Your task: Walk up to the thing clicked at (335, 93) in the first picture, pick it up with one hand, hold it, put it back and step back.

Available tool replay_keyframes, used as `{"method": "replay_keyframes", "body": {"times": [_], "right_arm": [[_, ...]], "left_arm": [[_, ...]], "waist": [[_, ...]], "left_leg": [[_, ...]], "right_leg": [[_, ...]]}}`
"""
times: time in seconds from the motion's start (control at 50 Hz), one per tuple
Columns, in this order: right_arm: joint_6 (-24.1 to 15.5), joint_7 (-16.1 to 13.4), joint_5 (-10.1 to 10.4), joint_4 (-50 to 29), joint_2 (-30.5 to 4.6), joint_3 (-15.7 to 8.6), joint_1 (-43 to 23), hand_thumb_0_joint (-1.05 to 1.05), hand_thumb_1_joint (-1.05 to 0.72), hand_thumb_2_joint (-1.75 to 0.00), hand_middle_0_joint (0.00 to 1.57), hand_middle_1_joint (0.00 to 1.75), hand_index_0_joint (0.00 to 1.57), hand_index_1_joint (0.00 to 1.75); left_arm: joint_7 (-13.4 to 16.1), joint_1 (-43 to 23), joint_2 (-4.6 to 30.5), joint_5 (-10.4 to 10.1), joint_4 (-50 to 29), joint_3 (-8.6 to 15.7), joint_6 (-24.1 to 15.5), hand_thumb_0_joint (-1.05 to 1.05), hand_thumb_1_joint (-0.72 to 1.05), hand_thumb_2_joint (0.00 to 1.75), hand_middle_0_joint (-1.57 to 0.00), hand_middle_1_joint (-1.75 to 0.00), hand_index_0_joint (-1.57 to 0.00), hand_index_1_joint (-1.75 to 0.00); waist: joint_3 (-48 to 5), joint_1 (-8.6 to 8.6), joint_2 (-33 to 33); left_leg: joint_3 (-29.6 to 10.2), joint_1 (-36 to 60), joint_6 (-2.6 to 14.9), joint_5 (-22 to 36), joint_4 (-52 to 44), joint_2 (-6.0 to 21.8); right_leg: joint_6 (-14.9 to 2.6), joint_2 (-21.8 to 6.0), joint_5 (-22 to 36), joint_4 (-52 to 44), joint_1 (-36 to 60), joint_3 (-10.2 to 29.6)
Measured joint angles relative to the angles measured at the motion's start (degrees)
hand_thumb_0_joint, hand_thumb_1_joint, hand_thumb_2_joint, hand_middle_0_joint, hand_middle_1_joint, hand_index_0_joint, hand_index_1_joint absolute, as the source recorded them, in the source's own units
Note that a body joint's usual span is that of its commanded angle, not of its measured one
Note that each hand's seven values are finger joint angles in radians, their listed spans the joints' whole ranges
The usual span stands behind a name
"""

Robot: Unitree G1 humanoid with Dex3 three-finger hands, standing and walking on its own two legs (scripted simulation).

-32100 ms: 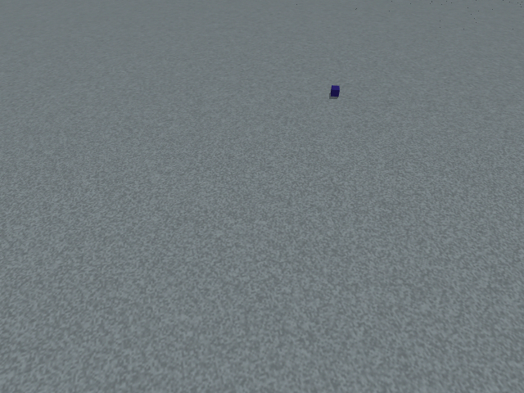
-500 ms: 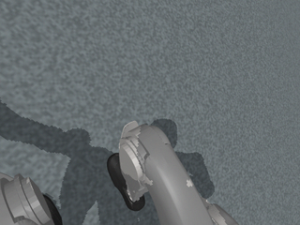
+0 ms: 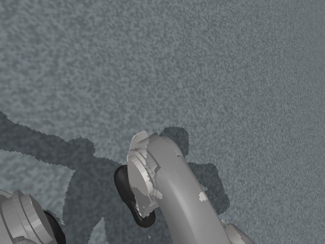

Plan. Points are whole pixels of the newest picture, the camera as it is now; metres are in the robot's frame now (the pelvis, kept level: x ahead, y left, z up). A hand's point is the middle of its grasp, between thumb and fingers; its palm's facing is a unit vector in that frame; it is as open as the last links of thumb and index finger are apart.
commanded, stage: open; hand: left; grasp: from above
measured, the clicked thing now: out of the picture +0.49 +0.34 -0.29
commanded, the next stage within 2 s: withdraw in 0.52 s
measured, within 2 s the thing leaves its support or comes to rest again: neither
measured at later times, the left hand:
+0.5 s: hand out of the picture +0.48 +0.34 -0.25, palm faces -0.43 -0.14 -0.89, open 13.5 cm
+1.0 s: hand out of the picture +0.52 +0.37 -0.14, palm faces -0.28 -0.07 -0.96, open 14.0 cm
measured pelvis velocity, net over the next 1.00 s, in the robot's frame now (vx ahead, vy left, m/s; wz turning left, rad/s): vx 0.00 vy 0.00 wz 0.02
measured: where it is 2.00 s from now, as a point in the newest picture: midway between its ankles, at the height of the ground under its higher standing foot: (103, 230)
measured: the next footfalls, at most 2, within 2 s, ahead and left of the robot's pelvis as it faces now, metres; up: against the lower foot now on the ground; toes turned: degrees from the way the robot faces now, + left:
none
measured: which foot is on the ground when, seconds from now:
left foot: down 0.00-1.00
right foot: down 0.00-1.00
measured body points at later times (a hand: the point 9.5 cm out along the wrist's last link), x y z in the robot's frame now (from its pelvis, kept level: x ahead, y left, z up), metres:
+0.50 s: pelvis +0.00 +0.00 +0.00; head +0.29 +0.13 +0.31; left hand +0.50 +0.34 -0.20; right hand +0.05 -0.25 -0.05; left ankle +0.06 +0.13 -0.28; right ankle +0.12 -0.11 -0.28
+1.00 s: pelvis +0.00 +0.00 +0.01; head +0.26 +0.12 +0.35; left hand +0.53 +0.37 -0.09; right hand +0.06 -0.25 -0.06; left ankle +0.06 +0.13 -0.28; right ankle +0.12 -0.11 -0.28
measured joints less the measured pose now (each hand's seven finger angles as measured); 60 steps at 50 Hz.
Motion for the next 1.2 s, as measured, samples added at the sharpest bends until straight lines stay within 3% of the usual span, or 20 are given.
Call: {"method": "replay_keyframes", "body": {"times": [0.32,0.66,0.86,0.98,1.1,1.2], "right_arm": [[0.0,-0.05,-0.02,-0.53,-0.34,0.06,-0.54,0.0,-0.9,-0.89,0.21,0.3,0.2,0.3],[-0.07,-0.53,-0.17,-0.53,-0.36,0.24,-0.8,0.0,-0.9,-0.89,0.21,0.3,0.2,0.3],[0.73,0.44,0.19,-0.49,0.07,-1.31,0.91,0.0,-0.9,-0.89,0.21,0.3,0.2,0.3],[2.77,1.69,1.91,-0.14,0.53,-4.96,2.83,0.0,-0.9,-0.9,0.21,0.3,0.2,0.3],[7.2,1.11,4.42,-1.12,1.33,-8.87,3.34,0.01,-0.9,-0.9,0.21,0.3,0.2,0.3],[10.13,-1.37,6.07,-2.44,1.23,-10.22,3.44,0.0,-0.9,-0.89,0.21,0.3,0.2,0.3]], "left_arm": [[-0.21,0.44,0.29,-0.1,-0.63,0.72,-0.26,0.0,-0.31,0.79,-0.21,-0.93,-0.24,-0.89],[-0.37,0.17,0.78,-0.41,-0.86,0.18,-0.72,0.0,-0.43,0.9,-0.1,-1.04,-0.12,-1.0],[-1.17,0.47,-0.84,0.54,-7.57,1.84,1.63,0.0,-0.48,0.95,-0.1,-1.01,-0.11,-0.99],[-6.39,2.89,-4.89,-1.64,-16.09,1.52,5.78,0.0,-0.49,0.97,-0.1,-0.99,-0.11,-0.98],[-17.13,3.27,-8.47,-5.95,-20.53,-1.55,9.54,0.0,-0.5,0.98,-0.09,-0.99,-0.1,-0.98],[-25.67,3.59,-11.64,-8.27,-23.56,-4.53,9.32,0.0,-0.49,0.98,-0.09,-0.99,-0.1,-0.98]], "waist": [[0.43,0.03,-0.3],[0.89,0.14,-0.53],[-2.14,1.1,0.64],[-7.36,3.29,5.07],[-10.23,5.86,8.96],[-9.74,7.71,10.07]], "left_leg": [[-0.27,-0.04,-0.12,0.48,0.01,0.01],[-0.33,0.24,-0.05,0.26,-0.13,0.05],[-0.3,-0.04,-0.57,0.19,-0.7,-0.17],[1.16,-0.81,-0.39,0.41,-2.28,-0.31],[3.41,0.99,0.31,0.96,-4.94,-0.43],[4.81,3.2,0.63,2.66,-8.47,-0.82]], "right_leg": [[-0.07,0.08,0.6,-0.09,-0.08,-0.21],[0.02,0.1,0.44,-0.37,0.28,-0.27],[-0.52,-0.19,0.2,-0.56,-0.18,-0.3],[-0.75,-0.7,-0.27,-1.21,-1.13,0.76],[-0.61,-1.33,-0.66,-2.66,0.5,2.49],[-0.87,-1.98,0.18,-5.37,2.77,3.5]]}}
